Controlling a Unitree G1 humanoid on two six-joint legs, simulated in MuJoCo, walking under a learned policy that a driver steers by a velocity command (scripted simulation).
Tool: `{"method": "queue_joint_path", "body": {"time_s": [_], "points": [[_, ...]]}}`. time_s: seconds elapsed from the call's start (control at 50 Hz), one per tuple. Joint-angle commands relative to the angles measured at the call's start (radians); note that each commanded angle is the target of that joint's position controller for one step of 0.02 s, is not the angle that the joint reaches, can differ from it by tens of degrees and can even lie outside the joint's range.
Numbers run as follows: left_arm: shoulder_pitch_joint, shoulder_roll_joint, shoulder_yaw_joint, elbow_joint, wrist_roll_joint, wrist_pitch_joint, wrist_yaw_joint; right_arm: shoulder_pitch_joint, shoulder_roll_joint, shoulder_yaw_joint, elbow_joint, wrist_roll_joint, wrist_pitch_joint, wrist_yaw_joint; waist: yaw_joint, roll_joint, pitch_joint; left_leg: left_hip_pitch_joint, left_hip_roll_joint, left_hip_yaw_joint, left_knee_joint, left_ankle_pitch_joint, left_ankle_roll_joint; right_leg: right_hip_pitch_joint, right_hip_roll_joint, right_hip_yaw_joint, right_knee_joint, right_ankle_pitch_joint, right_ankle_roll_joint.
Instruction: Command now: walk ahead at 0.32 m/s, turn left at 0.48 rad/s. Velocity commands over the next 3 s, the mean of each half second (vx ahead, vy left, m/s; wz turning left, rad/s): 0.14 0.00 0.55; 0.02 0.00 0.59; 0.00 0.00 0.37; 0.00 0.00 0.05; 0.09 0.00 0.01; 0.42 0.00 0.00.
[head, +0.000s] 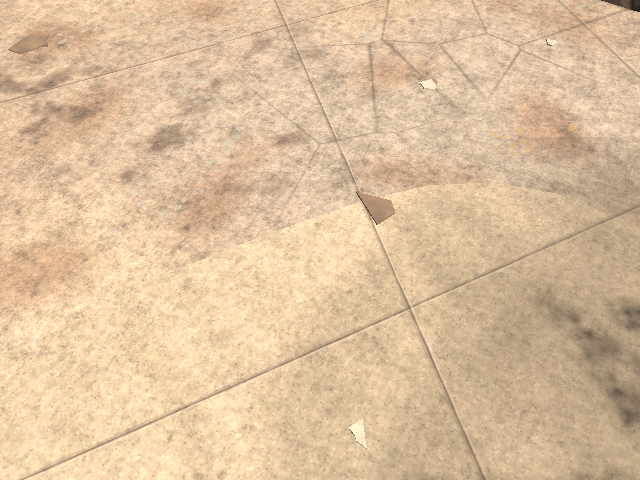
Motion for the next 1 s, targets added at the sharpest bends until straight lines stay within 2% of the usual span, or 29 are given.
{"method": "queue_joint_path", "body": {"time_s": [0.02, 0.04, 0.08, 0.1, 0.12, 0.14, 0.16, 0.18, 0.2, 0.22, 0.24, 0.26, 0.3, 0.34, 0.42, 0.48, 0.58, 0.62, 0.64, 0.66, 0.68, 0.7, 0.72, 0.74, 0.76, 0.78, 0.82, 0.9, 1.0], "points": [[0.002, 0.194, 0.031, -0.052, -0.011, 0.008, 0.024, -0.166, -0.004, 0.015, -0.132, -0.01, -0.01, 0.025, -0.015, -0.083, 0.123, 0.065, -0.051, 0.12, -0.123, 0.025, 0.007, -0.151, -0.256, 0.006, 0.01, 0.852, -0.037], [0.003, 0.209, 0.035, -0.058, -0.014, 0.016, 0.029, -0.147, -0.019, 0.01, -0.141, -0.012, -0.007, 0.032, -0.035, -0.106, 0.093, 0.115, -0.077, 0.141, -0.137, 0.001, 0.02, -0.126, -0.263, -0.008, 0.074, 0.983, -0.032], [-0.041, 0.236, 0.046, -0.087, -0.024, 0.03, 0.042, -0.014, -0.068, -0.013, -0.127, -0.014, -0.002, 0.041, -0.119, -0.161, -0.001, 0.265, -0.134, 0.157, -0.142, -0.059, 0.061, -0.097, -0.281, -0.013, 0.257, 1.207, -0.026], [-0.074, 0.248, 0.051, -0.108, -0.024, 0.035, 0.04, 0.093, -0.12, -0.036, -0.107, -0.014, 0.0, 0.043, -0.177, -0.166, -0.067, 0.392, -0.149, 0.134, -0.183, -0.054, 0.093, -0.109, -0.282, 0.004, 0.4, 1.191, -0.023], [-0.119, 0.246, 0.052, -0.134, -0.028, 0.032, 0.033, 0.208, -0.177, -0.063, -0.081, -0.017, 0.001, 0.032, -0.249, -0.133, -0.12, 0.565, -0.152, 0.089, -0.312, 0.052, 0.127, -0.179, -0.236, 0.002, 0.612, 1.03, 0.008], [-0.083, 0.168, 0.032, -0.164, 0.004, 0.02, 0.015, 0.23, -0.238, -0.072, -0.074, -0.021, 0.009, 0.004, -0.196, 0.083, -0.193, 0.811, 0.017, -0.136, -0.287, 0.403, 0.184, -0.426, -0.123, 0.01, 0.958, 0.208, 0.056], [0.058, 0.086, 0.009, -0.193, 0.006, -0.006, -0.006, 0.165, -0.306, -0.066, -0.135, -0.068, 0.0, 0.0, -0.077, 0.224, -0.381, 1.043, 0.299, -0.664, -0.288, 0.777, 0.431, -0.703, 0.056, 0.187, 1.309, -0.389, 0.094], [0.0, 0.173, 0.031, -0.201, -0.019, -0.022, -0.022, 0.176, -0.247, -0.058, -0.148, -0.064, 0.003, 0.003, -0.14, 0.079, -0.468, 0.975, 0.285, -0.639, -0.387, 0.594, 0.435, -0.709, 0.006, 0.35, 1.356, -0.321, 0.074], [-0.097, 0.185, 0.037, -0.244, -0.045, -0.02, -0.021, 0.081, -0.201, -0.046, -0.169, -0.041, -0.002, 0.003, -0.117, 0.027, -0.299, 0.828, 0.225, -0.508, -0.432, 0.417, 0.373, -0.769, -0.029, 0.324, 1.297, -0.225, 0.059], [-0.125, 0.184, 0.043, -0.245, -0.033, -0.01, -0.007, 0.013, -0.168, -0.038, -0.178, -0.016, -0.004, 0.003, -0.077, -0.077, -0.168, 0.658, 0.164, -0.408, -0.476, 0.294, 0.307, -0.772, -0.072, 0.302, 1.208, -0.155, 0.066], [-0.128, 0.205, 0.055, -0.246, -0.022, 0.01, 0.008, -0.017, -0.149, -0.032, -0.188, -0.014, -0.003, 0.001, -0.054, -0.089, -0.122, 0.534, 0.133, -0.362, -0.498, 0.234, 0.278, -0.727, -0.097, 0.302, 1.139, -0.119, 0.069], [-0.118, 0.219, 0.064, -0.255, -0.017, 0.031, 0.014, -0.02, -0.148, -0.03, -0.19, -0.026, -0.001, 0.0, -0.032, -0.07, -0.104, 0.435, 0.104, -0.328, -0.52, 0.192, 0.262, -0.659, -0.11, 0.306, 1.084, -0.097, 0.07], [-0.113, 0.187, 0.064, -0.278, -0.006, 0.055, 0.025, -0.006, -0.17, -0.036, -0.19, -0.04, -0.002, -0.006, -0.017, -0.008, -0.105, 0.349, 0.064, -0.289, -0.525, 0.223, 0.255, -0.612, -0.099, 0.292, 0.992, -0.061, 0.085], [-0.143, 0.176, 0.064, -0.302, 0.002, 0.063, 0.036, 0.017, -0.193, -0.044, -0.194, -0.04, 0.004, -0.022, -0.024, 0.025, -0.13, 0.352, 0.045, -0.279, -0.509, 0.232, 0.246, -0.633, -0.084, 0.292, 0.902, -0.023, 0.103], [-0.242, 0.183, 0.065, -0.351, -0.004, 0.08, 0.046, 0.035, -0.204, -0.046, -0.22, -0.022, 0.037, -0.052, -0.057, 0.066, -0.151, 0.399, 0.025, -0.355, -0.508, -0.102, 0.196, -0.7, -0.067, 0.323, 0.751, 0.06, 0.128], [-0.3, 0.184, 0.063, -0.38, -0.007, 0.073, 0.041, 0.041, -0.209, -0.047, -0.233, -0.022, 0.051, -0.066, -0.077, 0.1, -0.128, 0.412, 0.011, -0.412, -0.509, -0.267, 0.169, -0.699, -0.049, 0.339, 0.63, 0.085, 0.129], [-0.309, 0.193, 0.062, -0.398, -0.021, 0.04, 0.019, 0.068, -0.209, -0.048, -0.255, -0.027, 0.07, -0.071, -0.091, 0.132, -0.141, 0.474, 0.024, -0.493, -0.442, -0.095, 0.167, -0.598, -0.01, 0.339, 0.464, 0.024, 0.111], [-0.254, 0.199, 0.066, -0.387, -0.027, 0.03, 0.006, 0.051, -0.204, -0.045, -0.273, -0.019, 0.079, -0.073, -0.055, 0.136, -0.148, 0.482, 0.008, -0.516, -0.396, 0.014, 0.144, -0.491, -0.004, 0.325, 0.307, 0.067, 0.088], [-0.208, 0.211, 0.072, -0.375, -0.026, 0.026, 0.0, 0.039, -0.195, -0.04, -0.283, -0.011, 0.085, -0.075, -0.025, 0.124, -0.145, 0.448, -0.025, -0.498, -0.358, 0.01, 0.111, -0.388, -0.026, 0.313, 0.171, 0.178, 0.072], [-0.182, 0.263, 0.086, -0.373, -0.013, 0.029, 0.001, 0.073, -0.151, -0.027, -0.29, -0.011, 0.089, -0.076, -0.04, 0.026, -0.176, 0.344, -0.088, -0.429, -0.237, -0.188, 0.06, -0.24, -0.174, 0.408, 0.129, 0.26, 0.021], [-0.226, 0.354, 0.103, -0.387, 0.016, 0.046, 0.008, 0.119, -0.111, -0.021, -0.314, -0.008, 0.082, -0.073, -0.111, -0.281, -0.137, 0.111, -0.268, -0.207, -0.036, -0.54, -0.003, -0.159, -0.384, 0.653, 0.113, 0.521, -0.126], [-0.215, 0.293, 0.093, -0.404, 0.037, 0.049, 0.005, 0.118, -0.214, -0.047, -0.316, -0.026, 0.066, -0.064, -0.082, -0.312, -0.152, 0.046, -0.23, -0.172, 0.209, -0.646, -0.054, -0.192, -0.479, 0.757, 0.108, 0.638, -0.243], [-0.255, 0.245, 0.081, -0.43, 0.024, 0.05, 0.008, 0.141, -0.261, -0.065, -0.296, -0.023, 0.065, -0.058, -0.093, -0.218, -0.144, 0.041, -0.191, -0.169, 0.327, -0.575, -0.078, -0.201, -0.446, 0.652, 0.137, 0.651, -0.232], [-0.288, 0.212, 0.075, -0.44, 0.009, 0.055, 0.01, 0.155, -0.249, -0.069, -0.269, -0.017, 0.076, -0.06, -0.098, -0.158, -0.121, 0.039, -0.177, -0.149, 0.374, -0.511, -0.098, -0.211, -0.363, 0.536, 0.159, 0.617, -0.177], [-0.298, 0.201, 0.07, -0.445, -0.004, 0.06, 0.012, 0.157, -0.223, -0.064, -0.261, -0.018, 0.088, -0.064, -0.095, -0.139, -0.107, 0.02, -0.169, -0.137, 0.424, -0.46, -0.115, -0.206, -0.319, 0.473, 0.169, 0.582, -0.143], [-0.295, 0.199, 0.066, -0.447, -0.009, 0.064, 0.015, 0.153, -0.193, -0.056, -0.265, -0.015, 0.098, -0.061, -0.089, -0.142, -0.091, 0.016, -0.164, -0.122, 0.459, -0.431, -0.129, -0.223, -0.302, 0.428, 0.165, 0.602, -0.143], [-0.273, 0.212, 0.069, -0.447, -0.002, 0.077, 0.02, 0.108, -0.156, -0.042, -0.299, -0.004, 0.103, -0.055, -0.068, -0.173, -0.069, 0.018, -0.144, -0.062, 0.397, -0.376, -0.146, -0.227, -0.27, 0.351, 0.137, 0.576, -0.153], [-0.232, 0.252, 0.087, -0.449, -0.003, 0.093, 0.028, 0.032, -0.13, -0.027, -0.36, -0.009, 0.099, -0.043, -0.023, -0.211, -0.093, 0.065, -0.081, -0.021, 0.192, -0.365, -0.158, -0.161, -0.314, 0.315, 0.128, 0.55, -0.183], [-0.255, 0.293, 0.106, -0.458, -0.024, 0.09, 0.006, 0.037, -0.147, -0.033, -0.387, -0.011, 0.106, -0.019, -0.026, -0.232, -0.097, 0.254, -0.066, 0.05, -0.041, -0.355, -0.107, -0.226, -0.35, 0.26, 0.138, 0.491, -0.169]]}}
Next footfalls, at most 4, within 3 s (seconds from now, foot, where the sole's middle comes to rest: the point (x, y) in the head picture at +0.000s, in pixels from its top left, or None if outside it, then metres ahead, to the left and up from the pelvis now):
0.14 left None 0.25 0.10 -0.77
0.66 right None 0.32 -0.10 -0.77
1.10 left None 0.16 0.13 -0.77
1.50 right None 0.32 -0.04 -0.77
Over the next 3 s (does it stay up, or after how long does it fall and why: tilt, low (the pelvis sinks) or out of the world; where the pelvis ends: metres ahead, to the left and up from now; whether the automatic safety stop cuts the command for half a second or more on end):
stays up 0.39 0.20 -0.02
